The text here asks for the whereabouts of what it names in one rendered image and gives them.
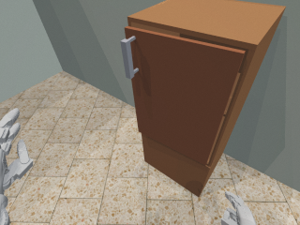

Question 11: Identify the cupboard door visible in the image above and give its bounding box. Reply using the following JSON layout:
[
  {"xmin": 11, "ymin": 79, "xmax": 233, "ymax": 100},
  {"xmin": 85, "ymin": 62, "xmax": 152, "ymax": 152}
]
[{"xmin": 125, "ymin": 26, "xmax": 246, "ymax": 166}]

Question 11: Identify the handle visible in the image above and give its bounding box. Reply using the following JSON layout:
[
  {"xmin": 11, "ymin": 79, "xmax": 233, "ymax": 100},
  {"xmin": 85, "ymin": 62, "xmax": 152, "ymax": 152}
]
[{"xmin": 120, "ymin": 36, "xmax": 139, "ymax": 79}]

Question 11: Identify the robot right hand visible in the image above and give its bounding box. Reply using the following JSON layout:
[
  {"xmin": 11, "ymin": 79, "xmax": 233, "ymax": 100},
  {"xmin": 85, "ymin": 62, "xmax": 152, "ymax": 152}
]
[{"xmin": 220, "ymin": 191, "xmax": 257, "ymax": 225}]

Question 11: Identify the robot left hand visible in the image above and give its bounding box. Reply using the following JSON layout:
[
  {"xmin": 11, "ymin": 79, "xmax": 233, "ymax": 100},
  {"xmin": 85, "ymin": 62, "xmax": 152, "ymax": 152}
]
[{"xmin": 0, "ymin": 108, "xmax": 34, "ymax": 195}]

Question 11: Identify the left robot forearm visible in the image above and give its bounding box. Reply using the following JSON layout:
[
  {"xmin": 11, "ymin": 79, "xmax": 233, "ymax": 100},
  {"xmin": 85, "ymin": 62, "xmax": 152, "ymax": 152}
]
[{"xmin": 0, "ymin": 194, "xmax": 10, "ymax": 225}]

